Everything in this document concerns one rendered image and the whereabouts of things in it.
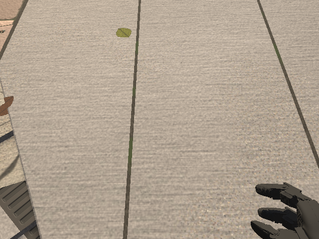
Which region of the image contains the right robot hand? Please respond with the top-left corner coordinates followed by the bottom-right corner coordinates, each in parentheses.
top-left (250, 182), bottom-right (319, 239)

